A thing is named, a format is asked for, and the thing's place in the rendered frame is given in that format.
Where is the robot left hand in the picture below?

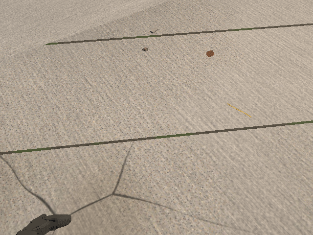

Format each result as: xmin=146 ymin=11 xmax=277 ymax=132
xmin=16 ymin=213 xmax=71 ymax=235

